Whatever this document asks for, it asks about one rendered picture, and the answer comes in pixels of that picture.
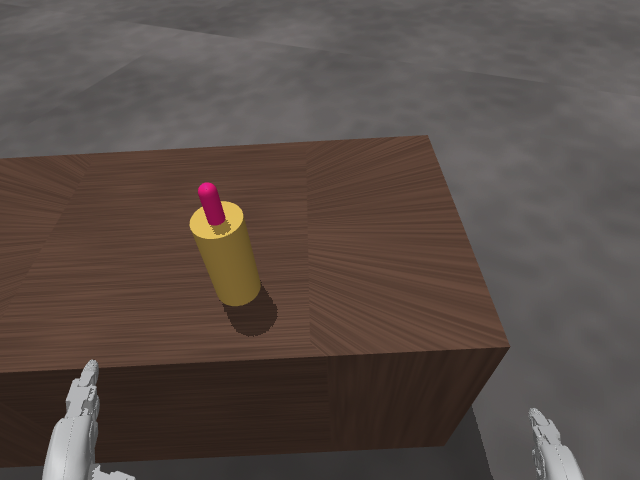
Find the right robot hand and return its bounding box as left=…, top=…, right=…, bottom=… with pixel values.
left=529, top=408, right=585, bottom=480

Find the bottle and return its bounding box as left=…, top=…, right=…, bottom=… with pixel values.
left=190, top=182, right=261, bottom=306

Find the left robot hand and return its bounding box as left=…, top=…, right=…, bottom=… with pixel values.
left=42, top=359, right=136, bottom=480

